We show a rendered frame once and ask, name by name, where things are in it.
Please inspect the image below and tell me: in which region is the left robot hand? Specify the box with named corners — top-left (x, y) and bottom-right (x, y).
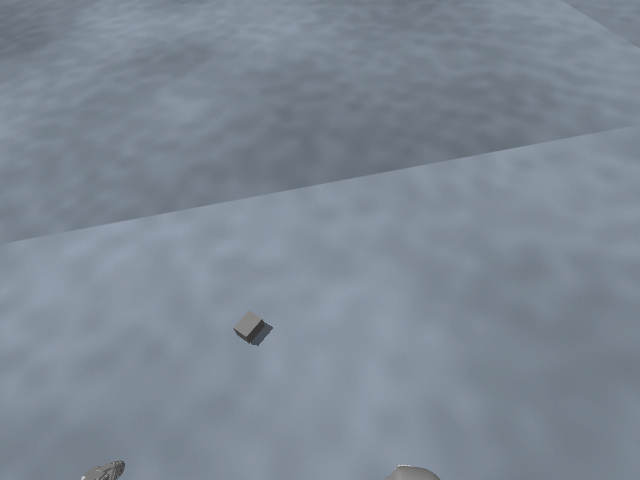
top-left (81, 461), bottom-right (125, 480)

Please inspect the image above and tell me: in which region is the small box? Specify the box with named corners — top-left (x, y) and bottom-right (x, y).
top-left (234, 310), bottom-right (265, 344)

